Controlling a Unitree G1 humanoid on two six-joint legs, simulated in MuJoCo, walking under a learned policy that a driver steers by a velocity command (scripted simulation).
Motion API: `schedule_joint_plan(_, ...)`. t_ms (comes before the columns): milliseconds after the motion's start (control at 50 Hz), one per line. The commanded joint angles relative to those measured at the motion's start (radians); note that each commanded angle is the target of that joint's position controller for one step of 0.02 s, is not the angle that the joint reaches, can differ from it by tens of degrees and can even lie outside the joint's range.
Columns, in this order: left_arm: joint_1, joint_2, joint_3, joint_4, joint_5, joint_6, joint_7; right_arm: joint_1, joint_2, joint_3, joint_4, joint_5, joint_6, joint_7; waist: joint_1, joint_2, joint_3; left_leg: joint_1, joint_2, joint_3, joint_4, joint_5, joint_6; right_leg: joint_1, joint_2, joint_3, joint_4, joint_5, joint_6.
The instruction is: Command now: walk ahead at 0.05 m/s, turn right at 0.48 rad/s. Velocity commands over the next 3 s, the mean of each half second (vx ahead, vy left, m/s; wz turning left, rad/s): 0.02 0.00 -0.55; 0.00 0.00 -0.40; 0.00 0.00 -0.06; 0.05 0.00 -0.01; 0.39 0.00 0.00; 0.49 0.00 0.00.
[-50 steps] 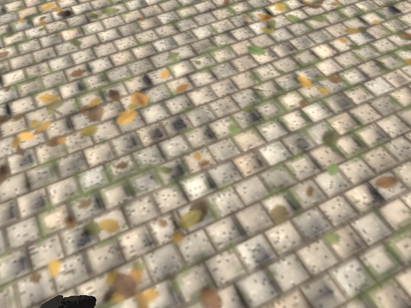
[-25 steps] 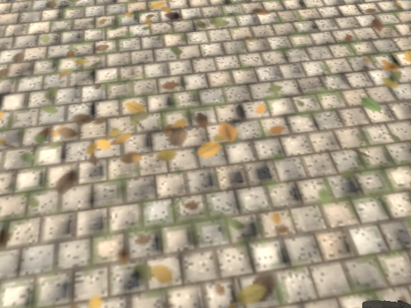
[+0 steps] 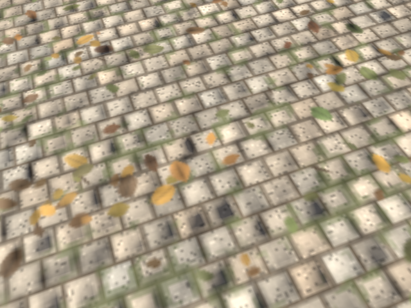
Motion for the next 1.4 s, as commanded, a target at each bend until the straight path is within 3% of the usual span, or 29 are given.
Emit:
schedule_joint_plan(20,0.104,0.195,0.054,-0.073,0.008,-0.012,0.015,0.002,-0.101,-0.018,-0.084,0.020,-0.020,0.019,0.032,-0.141,-0.308,-0.343,-0.026,-0.201,0.464,-0.124,-0.017,0.498,-0.331,0.487,-0.188,0.636,-0.289)
schedule_joint_plan(60,0.011,0.151,0.042,-0.089,-0.026,0.002,0.027,-0.024,-0.110,-0.027,-0.074,0.010,-0.008,0.002,0.002,-0.043,-0.195,-0.353,0.021,-0.192,0.352,-0.001,-0.027,0.357,-0.252,0.386,-0.224,0.406,-0.203)
schedule_joint_plan(140,-0.005,0.168,0.050,-0.108,-0.008,0.026,0.048,0.007,-0.078,-0.024,-0.066,0.015,0.001,-0.006,-0.022,-0.130,-0.183,-0.235,-0.012,-0.169,0.144,0.088,-0.065,0.258,-0.173,0.339,-0.252,0.325,-0.176)
schedule_joint_plan(300,-0.039,0.184,0.058,-0.132,-0.010,0.052,0.056,0.003,-0.089,-0.028,-0.068,0.019,-0.017,0.004,0.003,-0.175,-0.174,-0.122,-0.030,-0.193,-0.117,0.152,-0.066,0.206,-0.146,0.459,-0.253,0.063,-0.149)
schedule_joint_plan(360,-0.070,0.180,0.055,-0.142,-0.022,0.064,0.057,0.068,-0.096,-0.036,-0.052,0.022,-0.037,0.019,-0.031,-0.180,-0.169,-0.015,-0.036,-0.173,-0.328,0.234,-0.032,0.195,-0.119,0.493,-0.205,0.084,-0.116)
schedule_joint_plan(380,-0.068,0.170,0.051,-0.143,-0.028,0.069,0.060,0.107,-0.111,-0.043,-0.039,0.019,-0.040,0.023,-0.049,-0.162,-0.167,0.070,-0.010,-0.174,-0.438,0.314,-0.011,0.152,-0.083,0.472,-0.170,0.045,-0.081)
schedule_joint_plan(400,-0.039,0.127,0.039,-0.147,-0.024,0.071,0.059,0.135,-0.179,-0.060,-0.039,0.001,-0.037,0.019,-0.034,-0.028,-0.170,0.170,0.165,-0.324,-0.512,0.318,0.050,0.039,-0.006,0.386,-0.017,-0.136,-0.025)
schedule_joint_plan(420,-0.039,0.110,0.038,-0.184,-0.029,0.062,0.056,0.104,-0.261,-0.075,-0.043,-0.028,-0.028,0.014,0.010,0.284,-0.111,0.157,0.357,-0.586,-0.577,0.449,0.209,-0.165,0.167,0.169,0.188,-0.388,0.032)
schedule_joint_plan(440,-0.019,0.193,0.061,-0.165,-0.007,0.049,0.051,0.051,-0.204,-0.061,-0.082,-0.046,-0.033,0.011,0.001,0.240,-0.107,0.093,0.432,-0.634,-0.578,0.508,0.291,-0.167,0.095,0.195,0.431,-0.421,0.073)
schedule_joint_plan(460,0.009,0.227,0.078,-0.137,-0.017,0.051,0.045,-0.010,-0.151,-0.046,-0.106,-0.034,-0.034,0.003,0.026,0.158,-0.100,0.076,0.377,-0.520,-0.551,0.524,0.258,-0.151,0.079,0.194,0.528,-0.352,0.083)
schedule_joint_plan(520,0.037,0.154,0.063,-0.101,-0.018,0.077,0.047,-0.031,-0.110,-0.030,-0.114,0.006,-0.027,-0.011,0.015,0.115,-0.066,0.119,0.258,-0.314,-0.515,0.553,0.186,-0.197,0.060,0.149,0.650,-0.222,0.133)
schedule_joint_plan(580,-0.054,0.120,0.045,-0.151,-0.034,0.075,0.041,0.050,-0.129,-0.036,-0.104,-0.003,-0.011,-0.022,-0.044,0.147,-0.066,0.222,0.251,-0.242,-0.518,0.607,0.210,-0.236,0.024,0.085,0.525,-0.178,0.163)
schedule_joint_plan(640,-0.088,0.102,0.032,-0.181,-0.028,0.073,0.030,0.081,-0.169,-0.051,-0.104,-0.001,-0.002,-0.020,-0.072,0.167,-0.100,0.282,0.291,-0.216,-0.507,0.653,0.227,-0.176,-0.022,0.053,0.375,-0.202,0.172)
schedule_joint_plan(740,-0.059,0.106,0.028,-0.182,-0.022,0.078,0.016,0.067,-0.207,-0.063,-0.102,0.024,0.000,0.009,-0.062,0.184,-0.112,0.206,0.307,-0.172,-0.473,0.711,0.226,0.048,-0.006,-0.020,0.120,-0.206,0.126)
schedule_joint_plan(780,0.003,0.099,0.030,-0.154,-0.020,0.078,0.011,0.039,-0.200,-0.058,-0.096,0.044,-0.002,0.014,-0.016,0.166,-0.114,0.176,0.292,-0.152,-0.407,0.690,0.189,0.172,0.013,-0.039,-0.106,-0.051,0.078)
schedule_joint_plan(800,0.032,0.113,0.035,-0.139,-0.018,0.077,0.013,0.068,-0.170,-0.047,-0.077,0.048,-0.006,0.016,-0.003,0.129,-0.120,0.118,0.265,-0.124,-0.356,0.631,0.138,0.287,0.019,-0.027,-0.236,0.076,0.047)
schedule_joint_plan(820,0.058,0.165,0.047,-0.138,-0.017,0.077,0.023,0.117,-0.115,-0.028,-0.064,0.019,-0.013,0.023,-0.015,-0.015,-0.175,-0.006,0.202,-0.051,-0.221,0.433,0.049,0.472,-0.092,0.122,-0.244,0.331,0.012)
schedule_joint_plan(840,0.039,0.242,0.052,-0.169,-0.003,0.076,0.038,0.121,-0.044,0.003,-0.096,-0.038,-0.023,0.037,-0.046,-0.310,-0.197,-0.236,0.089,0.011,0.020,-0.117,-0.051,0.575,-0.343,0.395,-0.177,0.752,-0.123)
schedule_joint_plan(860,0.056,0.184,0.035,-0.160,0.025,0.054,0.027,0.048,-0.113,-0.021,-0.108,-0.008,-0.019,0.024,0.030,-0.225,-0.233,-0.237,0.080,-0.101,0.161,-0.177,-0.071,0.434,-0.401,0.414,-0.202,0.640,-0.269)
schedule_joint_plan(880,0.016,0.162,0.027,-0.146,0.026,0.036,0.019,0.028,-0.150,-0.034,-0.103,0.018,-0.011,0.017,0.015,-0.170,-0.172,-0.242,0.090,-0.122,0.224,-0.130,-0.072,0.385,-0.332,0.341,-0.227,0.521,-0.248)
schedule_joint_plan(900,-0.033,0.151,0.024,-0.134,0.017,0.025,0.019,0.038,-0.147,-0.038,-0.090,0.022,-0.003,0.012,-0.004,-0.165,-0.136,-0.255,0.092,-0.131,0.225,-0.069,-0.069,0.359,-0.273,0.285,-0.237,0.425,-0.197)
schedule_joint_plan(1000,-0.112,0.091,-0.001,-0.100,0.007,0.013,0.030,0.102,-0.099,-0.029,-0.048,0.014,0.012,0.000,-0.042,-0.149,-0.126,-0.133,0.082,-0.131,0.100,0.112,-0.089,0.291,-0.195,0.179,-0.245,0.406,-0.154)
schedule_joint_plan(1080,-0.094,0.109,0.001,-0.055,0.008,0.021,0.028,0.062,-0.088,-0.015,-0.057,0.014,0.009,0.003,-0.005,-0.150,-0.112,-0.036,0.071,-0.114,-0.129,0.105,-0.077,0.285,-0.208,0.226,-0.239,0.283,-0.169)
schedule_joint_plan(1120,-0.115,0.094,-0.008,-0.037,-0.001,0.022,0.026,0.099,-0.084,-0.013,-0.039,0.013,0.004,0.008,-0.032,-0.133,-0.100,0.051,0.060,-0.101,-0.294,0.217,-0.058,0.250,-0.195,0.237,-0.229,0.190,-0.148)
schedule_joint_plan(1140,-0.107,0.079,-0.015,-0.021,-0.007,0.021,0.024,0.120,-0.079,-0.008,-0.029,0.003,0.000,0.012,-0.052,-0.107,-0.090,0.128,0.059,-0.103,-0.430,0.367,-0.041,0.214,-0.172,0.226,-0.227,0.124,-0.110)
schedule_joint_plan(1180,-0.034,0.068,-0.017,0.005,0.016,0.006,0.016,0.124,-0.179,-0.022,-0.030,-0.007,-0.005,0.008,0.010,0.050,-0.095,0.208,0.155,-0.194,-0.405,0.604,0.014,0.160,-0.068,0.153,-0.184,-0.036,-0.014)
schedule_joint_plan(1200,-0.039,0.058,-0.018,0.013,0.017,0.009,0.018,0.091,-0.160,-0.022,-0.014,0.004,-0.008,0.014,0.023,0.130,-0.087,0.086,0.145,-0.196,-0.416,0.405,0.055,0.235,-0.019,0.094,-0.191,-0.068,0.023)
schedule_joint_plan(1240,-0.102,0.083,-0.010,0.023,0.010,0.019,0.028,0.064,-0.099,-0.005,-0.016,-0.006,-0.023,0.021,-0.011,0.082,-0.057,0.024,0.114,-0.179,-0.449,0.297,0.033,0.279,-0.021,0.091,-0.157,-0.027,0.031)
schedule_joint_plan(1400,-0.067,0.064,-0.006,0.120,0.001,0.029,0.039,0.096,-0.086,0.007,0.036,0.000,-0.035,0.005,-0.024,0.007,-0.045,0.074,0.080,-0.144,-0.428,0.347,0.011,0.261,-0.030,0.098,-0.172,0.060,0.031)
